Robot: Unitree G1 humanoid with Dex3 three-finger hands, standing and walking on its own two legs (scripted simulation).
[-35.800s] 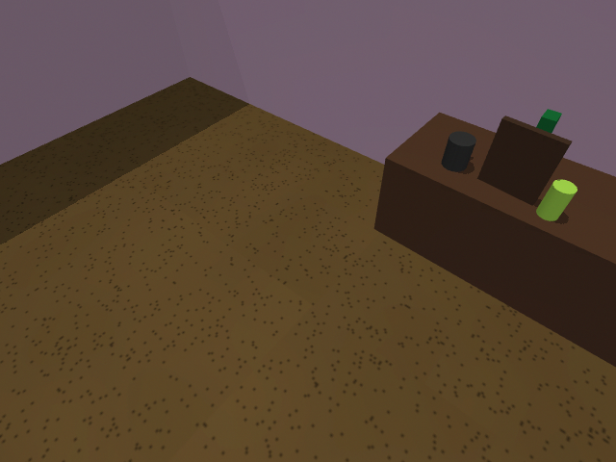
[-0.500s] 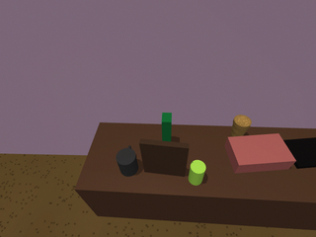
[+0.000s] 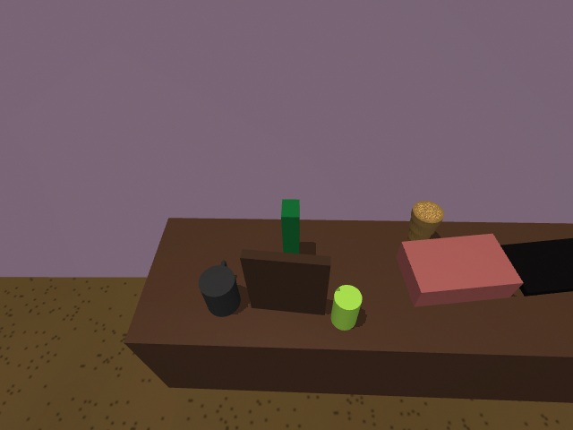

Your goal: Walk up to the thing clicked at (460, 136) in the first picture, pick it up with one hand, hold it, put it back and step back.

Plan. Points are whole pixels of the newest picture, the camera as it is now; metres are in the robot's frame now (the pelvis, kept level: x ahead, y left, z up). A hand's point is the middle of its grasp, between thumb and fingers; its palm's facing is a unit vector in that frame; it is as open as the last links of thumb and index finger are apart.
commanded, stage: stand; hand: left
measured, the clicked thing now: (221, 285) +0.52 +0.21 -0.33
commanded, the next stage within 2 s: step back in 1.20 s
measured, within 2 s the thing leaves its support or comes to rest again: neither
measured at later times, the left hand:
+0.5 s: hand out of the picture +0.09 +0.25 -0.15, palm faces -0.02 -0.94 -0.34, open 7.4 cm
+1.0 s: hand out of the picture +0.08 +0.25 -0.15, palm faces -0.04 -0.94 -0.34, open 7.4 cm
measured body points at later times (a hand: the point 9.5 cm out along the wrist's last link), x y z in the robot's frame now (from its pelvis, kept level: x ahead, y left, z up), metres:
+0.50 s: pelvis +0.01 +0.00 +0.00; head +0.01 +0.00 +0.45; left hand +0.09 +0.30 -0.13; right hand +0.07 -0.30 -0.13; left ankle +0.00 +0.15 -0.74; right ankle +0.03 -0.14 -0.74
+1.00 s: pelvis +0.01 +0.00 +0.00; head +0.01 -0.01 +0.45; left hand +0.08 +0.29 -0.13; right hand +0.06 -0.30 -0.14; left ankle +0.00 +0.15 -0.74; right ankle +0.03 -0.14 -0.74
